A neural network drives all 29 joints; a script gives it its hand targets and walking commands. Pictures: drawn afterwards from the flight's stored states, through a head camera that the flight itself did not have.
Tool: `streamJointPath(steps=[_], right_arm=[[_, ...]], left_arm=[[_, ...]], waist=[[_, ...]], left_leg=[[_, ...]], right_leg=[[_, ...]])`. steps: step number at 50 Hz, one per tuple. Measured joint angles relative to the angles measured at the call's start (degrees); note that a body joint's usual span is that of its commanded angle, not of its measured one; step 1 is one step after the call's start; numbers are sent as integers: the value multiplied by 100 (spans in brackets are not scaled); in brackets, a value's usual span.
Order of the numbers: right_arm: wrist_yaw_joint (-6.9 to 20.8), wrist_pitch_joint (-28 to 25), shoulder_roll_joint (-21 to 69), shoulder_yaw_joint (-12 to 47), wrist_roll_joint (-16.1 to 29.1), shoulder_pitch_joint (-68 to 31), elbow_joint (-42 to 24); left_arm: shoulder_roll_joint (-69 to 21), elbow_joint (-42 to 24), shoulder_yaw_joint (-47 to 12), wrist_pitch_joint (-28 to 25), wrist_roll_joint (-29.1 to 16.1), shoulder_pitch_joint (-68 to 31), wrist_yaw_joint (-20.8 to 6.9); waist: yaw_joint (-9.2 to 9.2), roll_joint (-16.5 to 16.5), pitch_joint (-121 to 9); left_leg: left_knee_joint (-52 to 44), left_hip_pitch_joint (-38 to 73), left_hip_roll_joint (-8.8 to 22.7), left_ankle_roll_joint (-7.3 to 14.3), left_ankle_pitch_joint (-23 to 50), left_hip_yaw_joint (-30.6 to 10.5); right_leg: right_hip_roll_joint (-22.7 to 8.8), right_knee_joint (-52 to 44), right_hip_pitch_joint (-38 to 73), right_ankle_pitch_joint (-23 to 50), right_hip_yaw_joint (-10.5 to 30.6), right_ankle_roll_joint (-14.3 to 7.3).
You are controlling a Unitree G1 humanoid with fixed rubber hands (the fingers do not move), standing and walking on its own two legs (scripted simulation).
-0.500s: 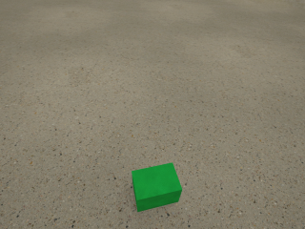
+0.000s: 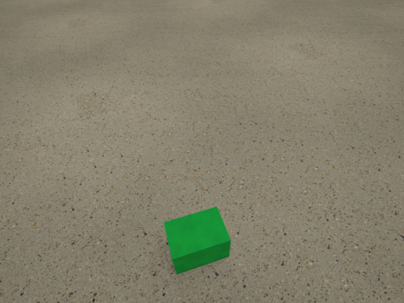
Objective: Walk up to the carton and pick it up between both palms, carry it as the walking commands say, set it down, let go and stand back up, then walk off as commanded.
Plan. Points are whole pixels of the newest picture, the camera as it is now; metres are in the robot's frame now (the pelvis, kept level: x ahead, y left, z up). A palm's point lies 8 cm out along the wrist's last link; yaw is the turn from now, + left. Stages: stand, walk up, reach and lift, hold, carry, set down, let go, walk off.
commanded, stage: walk up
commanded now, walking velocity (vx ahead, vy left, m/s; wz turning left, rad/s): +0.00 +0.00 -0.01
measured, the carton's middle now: (197, 239) +0.57 +0.07 -0.68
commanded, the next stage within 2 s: none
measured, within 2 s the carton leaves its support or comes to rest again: neither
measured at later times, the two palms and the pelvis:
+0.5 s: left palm out of the picture +0.08 +0.23 -0.13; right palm out of the picture -0.05 -0.25 -0.15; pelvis +0.02 -0.02 +0.00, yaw -1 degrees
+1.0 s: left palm out of the picture +0.05 +0.29 -0.15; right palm out of the picture +0.12 -0.18 -0.13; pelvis +0.07 +0.05 +0.00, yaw +0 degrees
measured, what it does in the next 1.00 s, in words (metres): steps on the spot: left foot, then left foot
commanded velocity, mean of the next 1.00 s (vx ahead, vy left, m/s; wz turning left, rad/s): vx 0.06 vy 0.05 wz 0.00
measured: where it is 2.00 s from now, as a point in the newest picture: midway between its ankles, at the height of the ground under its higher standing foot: outside the picture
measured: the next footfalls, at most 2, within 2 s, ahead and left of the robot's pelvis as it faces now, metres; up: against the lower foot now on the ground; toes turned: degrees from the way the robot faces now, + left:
left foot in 0.26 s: +0.01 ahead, +0.10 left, +0.00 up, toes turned +0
left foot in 0.82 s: +0.12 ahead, +0.17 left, +0.00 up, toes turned +2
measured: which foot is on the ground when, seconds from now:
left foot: up 0.00-0.24, down 0.26-0.50, up 0.52-0.80, down 0.82-1.00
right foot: down 0.00-1.00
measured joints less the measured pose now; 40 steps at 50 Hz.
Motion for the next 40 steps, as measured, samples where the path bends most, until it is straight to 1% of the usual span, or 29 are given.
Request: streamJointPath(steps=[1, 3, 6, 8, 10, 12, 13, 14, 15, 16, 17, 20, 21, 23, 24, 25, 26, 27, 29, 30, 32, 34, 35, 38, 40], right_arm=[[20, 38, 8, 12, -9, 33, 26], [64, 61, 37, 50, 7, 42, 49], [68, 21, 105, 65, 26, -10, 113], [35, 13, 148, 70, 37, -22, 164], [-7, -2, 189, 73, 40, -20, 212], [-37, -54, 222, 68, 40, 20, 256], [-46, -87, 245, 55, 28, 62, 287], [-41, -114, 301, 37, 2, 114, 320], [-32, -141, 348, 23, -22, 197, 333], [-24, -174, 365, 8, -26, 286, 344], [-22, -205, 358, -13, -20, 367, 357], [-38, -230, 305, -71, 4, 523, 438], [-45, -237, 320, -81, 11, 554, 475], [-65, -257, 384, -77, 13, 597, 544], [-57, -251, 408, -82, 13, 616, 569], [-44, -236, 402, -90, 8, 618, 587], [-39, -210, 383, -95, -12, 608, 590], [-42, -168, 381, -103, -47, 568, 564], [-43, -80, 329, -138, -67, 316, 436], [-29, -53, 266, -154, -70, 145, 323], [9, -41, 125, -175, -37, -173, 113], [52, -5, 26, -177, -1, -410, -39], [73, 17, -6, -162, 26, -505, -93], [105, 26, 19, -43, 80, -703, -177], [88, 1, 87, 19, 60, -740, -202]], left_arm=[[-69, 3, -44, -24, 8, 36, 6], [-172, 11, -121, -73, 10, 82, 16], [-259, 22, -169, -157, -2, 11, 39], [-278, 16, -165, -198, 5, -87, 57], [-283, 17, -131, -206, -1, -190, 75], [-277, 53, -82, -185, -29, -284, 88], [-266, 87, -47, -166, -34, -311, 78], [-223, 110, -1, -130, -19, -304, 52], [-173, 118, 38, -94, -6, -251, 26], [-140, 147, 69, -68, 4, -187, -2], [-128, 165, 90, -52, 21, -140, -25], [-101, 115, 101, -94, 66, -104, -69], [-75, 97, 117, -116, 76, -110, -77], [-22, 82, 138, -183, 76, -155, -63], [-8, 62, 142, -226, 66, -171, -40], [-22, 56, 143, -273, 71, -178, -6], [-54, 55, 128, -301, 91, -161, 34], [-61, 45, 103, -301, 103, -109, 79], [-44, 53, 62, -268, 83, 36, 180], [-45, 75, 45, -255, 71, 118, 219], [-71, 120, 19, -243, 55, 250, 254], [-97, 156, 7, -242, 74, 324, 237], [-107, 169, 3, -244, 78, 342, 219], [-127, 249, -16, -231, 52, 386, 143], [-124, 311, -16, -196, 33, 394, 90]], waist=[[24, 39, -42], [69, 82, -82], [6, 148, -52], [-18, 168, -4], [-31, 161, 58], [-44, 157, 105], [-46, 144, 100], [-26, 33, 84], [5, -95, 35], [12, -164, -34], [-7, -174, -74], [-19, -121, -60], [-15, -140, -44], [-11, -195, -1], [21, -210, 26], [68, -155, 69], [91, -57, 98], [108, -41, 104], [200, -115, 169], [224, -138, 204], [254, -120, 246], [275, -94, 263], [278, -79, 275], [284, -42, 274], [294, -61, 266]], left_leg=[[167, -14, -94, 43, -236, -99], [471, 15, -241, 99, -327, -185], [700, 112, -358, 118, -324, -228], [615, 251, -419, 112, -389, -244], [240, 479, -463, 81, -321, -219], [-377, 788, -481, 77, 18, -178], [-593, 898, -491, 119, 137, -195], [-595, 928, -544, 178, 98, -187], [-585, 971, -609, 228, -45, -144], [-614, 1020, -637, 261, -144, -113], [-671, 1076, -640, 291, -150, -114], [-824, 1207, -644, 327, 156, -93], [-837, 1241, -667, 311, 150, -69], [-784, 1261, -713, 253, 42, -54], [-636, 1211, -730, 223, -66, -44], [-356, 1106, -703, 208, -224, -49], [77, 923, -659, 190, -471, -91], [633, 666, -695, 131, -794, -119], [1773, 123, -817, 4, -1053, -128], [2220, -141, -830, -69, -989, -118], [2630, -529, -723, -185, -629, -103], [2501, -705, -586, -220, -313, -141], [2284, -713, -515, -214, -195, -167], [1200, -438, -292, -133, 216, -190], [396, -67, -242, -80, 636, -102]], right_leg=[[-3, -106, 59, 3, 2, -42], [0, -390, 187, 102, 54, -92], [48, -631, 267, 262, 47, -138], [91, -638, 244, 290, 23, -157], [134, -570, 198, 272, -7, -166], [183, -451, 151, 214, -70, -161], [199, -350, 111, 134, -113, -156], [150, -154, 55, -109, -105, -160], [88, 32, 5, -583, -41, -169], [57, 244, -62, -892, -16, -138], [31, 527, -149, -985, -66, -87], [-100, 1258, -410, -1111, -226, 10], [-141, 1311, -442, -1132, -242, 3], [-170, 974, -349, -916, -268, -30], [-173, 649, -234, -744, -302, -34], [-145, 501, -178, -427, -331, -108], [-115, 540, -163, -365, -397, -166], [-153, 553, -133, -414, -440, -194], [-284, 402, -20, -451, -384, -192], [-347, 277, 32, -403, -336, -171], [-435, -21, 152, -239, -287, -74], [-493, -214, 233, -133, -264, -19], [-509, -267, 269, -111, -265, 11], [-447, -315, 355, -126, -293, 84], [-403, -156, 360, -241, -296, 150]])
